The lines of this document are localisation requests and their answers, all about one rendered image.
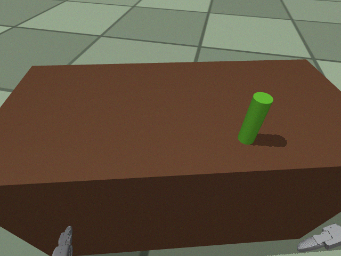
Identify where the left robot hand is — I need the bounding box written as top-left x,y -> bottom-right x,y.
52,226 -> 73,256

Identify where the can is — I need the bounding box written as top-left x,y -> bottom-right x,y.
238,92 -> 273,145

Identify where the right robot hand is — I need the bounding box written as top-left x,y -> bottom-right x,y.
297,223 -> 341,252

